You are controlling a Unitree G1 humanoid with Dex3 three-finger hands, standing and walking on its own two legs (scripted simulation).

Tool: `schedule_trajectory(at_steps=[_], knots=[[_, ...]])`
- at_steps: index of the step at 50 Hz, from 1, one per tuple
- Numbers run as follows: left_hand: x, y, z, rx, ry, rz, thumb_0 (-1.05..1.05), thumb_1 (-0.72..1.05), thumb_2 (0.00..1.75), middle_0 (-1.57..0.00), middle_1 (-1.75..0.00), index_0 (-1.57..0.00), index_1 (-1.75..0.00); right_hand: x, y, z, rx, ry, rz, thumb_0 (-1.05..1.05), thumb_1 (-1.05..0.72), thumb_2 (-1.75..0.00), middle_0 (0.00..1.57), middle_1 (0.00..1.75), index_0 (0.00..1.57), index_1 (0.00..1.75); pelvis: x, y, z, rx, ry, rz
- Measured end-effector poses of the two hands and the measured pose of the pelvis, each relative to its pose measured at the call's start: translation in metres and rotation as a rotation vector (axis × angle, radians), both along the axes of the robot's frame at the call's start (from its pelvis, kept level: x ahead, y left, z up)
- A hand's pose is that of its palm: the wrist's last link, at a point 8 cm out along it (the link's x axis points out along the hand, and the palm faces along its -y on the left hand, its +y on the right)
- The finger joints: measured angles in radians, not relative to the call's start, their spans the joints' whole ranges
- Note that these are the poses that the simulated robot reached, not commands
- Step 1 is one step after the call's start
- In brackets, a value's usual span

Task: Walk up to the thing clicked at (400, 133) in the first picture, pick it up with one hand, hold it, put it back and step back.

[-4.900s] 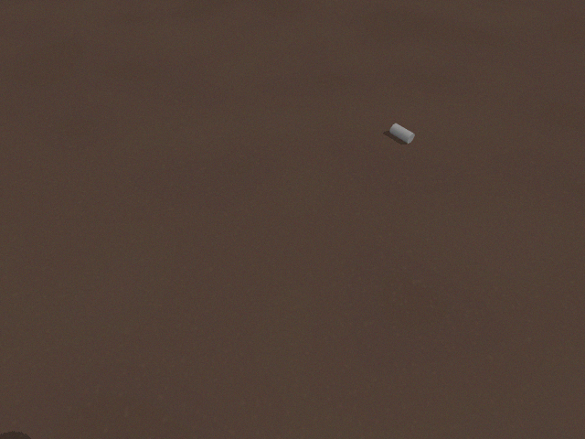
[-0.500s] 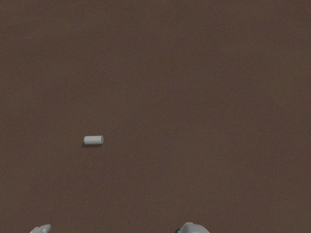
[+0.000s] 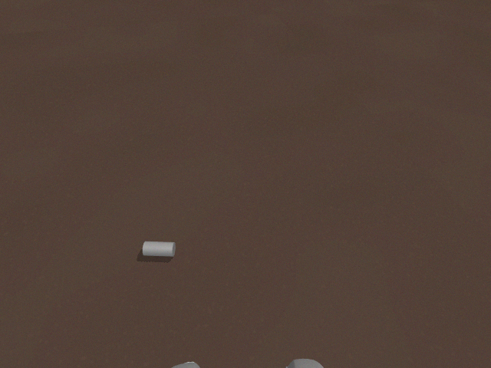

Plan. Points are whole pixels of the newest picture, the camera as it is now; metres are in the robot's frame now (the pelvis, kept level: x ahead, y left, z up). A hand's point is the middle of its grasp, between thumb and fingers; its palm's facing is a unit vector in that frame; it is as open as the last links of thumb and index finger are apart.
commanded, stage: walk up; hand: left
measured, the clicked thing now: (159, 248) +0.70 +0.36 -0.72
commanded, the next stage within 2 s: none
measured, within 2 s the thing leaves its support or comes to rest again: neither
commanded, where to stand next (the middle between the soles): +0.32 +0.10 m, yaw -1 degrees
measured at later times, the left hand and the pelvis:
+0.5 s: hand (52, 315) +0.23 +0.35 -0.10, palm faces -0.02 -0.87 -0.49, open 7.4 cm; pelvis +0.16 +0.06 +0.01, yaw -1 degrees
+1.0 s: hand (60, 272) +0.34 +0.40 -0.15, palm faces -0.08 -0.92 -0.38, open 7.4 cm; pelvis +0.26 +0.13 +0.00, yaw -3 degrees
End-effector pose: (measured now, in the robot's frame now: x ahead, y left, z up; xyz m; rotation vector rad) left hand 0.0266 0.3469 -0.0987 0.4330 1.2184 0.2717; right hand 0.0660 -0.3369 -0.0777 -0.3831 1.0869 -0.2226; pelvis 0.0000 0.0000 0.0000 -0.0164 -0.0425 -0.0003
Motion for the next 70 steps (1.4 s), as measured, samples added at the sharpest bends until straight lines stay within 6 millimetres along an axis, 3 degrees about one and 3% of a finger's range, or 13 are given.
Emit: schedule_trajectory(at_steps=[7,14,19,26,30,33,36,41,50,58,63,70], knots=[[0.07,0.007,0.013,-0.058,-0.027,-0.056,0.0,0.9,0.9,-0.21,-0.3,-0.2,-0.3,0.006,0.038,0.002,0.037,0.083,-0.036,0.0,-0.91,-0.9,0.2,0.3,0.2,0.3,0.046,0.025,0.016,0.015,0.005,-0.01],[0.144,0.008,0.026,-0.036,-0.069,-0.097,0.0,0.9,0.9,-0.21,-0.3,-0.2,-0.3,0.034,0.056,-0.023,0.097,0.15,-0.062,0.0,-0.91,-0.9,0.2,0.3,0.2,0.3,0.1,0.036,0.012,0.024,0.011,-0.018],[0.182,0.016,0.031,0.004,-0.152,-0.083,0.0,0.9,0.9,-0.21,-0.3,-0.2,-0.3,0.085,0.069,-0.04,0.121,0.153,-0.034,0.0,-0.91,-0.9,0.2,0.3,0.2,0.3,0.132,0.041,0.005,0.007,-0.004,-0.02],[0.199,0.048,0.045,0.027,-0.134,-0.063,0.0,0.9,0.89,-0.21,-0.3,-0.2,-0.3,0.174,0.091,-0.027,0.12,0.048,0.027,0.0,-0.91,-0.9,0.2,0.3,0.2,0.3,0.169,0.068,0.013,0.002,-0.003,-0.011],[0.208,0.078,0.035,0.023,-0.091,-0.055,0.0,0.9,0.9,-0.21,-0.3,-0.2,-0.3,0.211,0.106,-0.02,0.082,0.021,0.03,0.0,-0.91,-0.9,0.2,0.3,0.2,0.3,0.192,0.091,0.01,0.004,0.005,-0.017],[0.223,0.103,0.014,0.01,-0.058,-0.048,0.0,0.9,0.9,-0.21,-0.3,-0.2,-0.3,0.23,0.12,-0.02,0.031,0.0,0.016,0.0,-0.91,-0.9,0.2,0.3,0.2,0.3,0.21,0.113,-0.003,0.014,0.008,-0.022],[0.24,0.115,-0.002,-0.011,-0.022,-0.034,0.0,0.9,0.9,-0.21,-0.3,-0.2,-0.3,0.237,0.136,-0.018,0.015,-0.005,0.001,0.0,-0.91,-0.9,0.2,0.3,0.2,0.3,0.223,0.126,-0.006,0.015,0.004,-0.031],[0.271,0.114,-0.01,-0.061,-0.005,-0.052,0.0,0.9,0.9,-0.21,-0.3,-0.2,-0.3,0.235,0.152,-0.009,0.003,0.028,-0.02,0.0,-0.91,-0.9,0.2,0.3,0.2,0.3,0.241,0.133,0.002,0.009,0.006,-0.047],[0.31,0.097,-0.016,-0.089,-0.01,-0.062,0.0,0.9,0.9,-0.21,-0.3,-0.2,-0.3,0.243,0.147,-0.027,0.0,0.082,-0.07,0.0,-0.91,-0.9,0.2,0.3,0.2,0.3,0.258,0.13,-0.004,0.004,0.008,-0.047],[0.349,0.084,-0.007,-0.114,-0.068,-0.083,0.0,0.9,0.9,-0.21,-0.3,-0.2,-0.3,0.257,0.152,-0.028,0.021,0.072,-0.06,0.0,-0.91,-0.9,0.2,0.3,0.2,0.3,0.264,0.13,0.002,0.017,0.01,-0.055],[0.36,0.077,0.001,-0.119,-0.095,-0.087,0.0,0.9,0.9,-0.21,-0.3,-0.2,-0.3,0.263,0.146,-0.022,0.025,0.067,-0.06,0.0,-0.91,-0.9,0.2,0.3,0.2,0.3,0.264,0.122,0.008,0.024,0.009,-0.054],[0.358,0.065,0.01,-0.127,-0.072,-0.088,0.0,0.9,0.9,-0.21,-0.3,-0.2,-0.3,0.266,0.136,-0.015,0.031,0.064,-0.066,0.0,-0.91,-0.9,0.2,0.3,0.2,0.3,0.264,0.116,0.018,0.03,0.009,-0.057]])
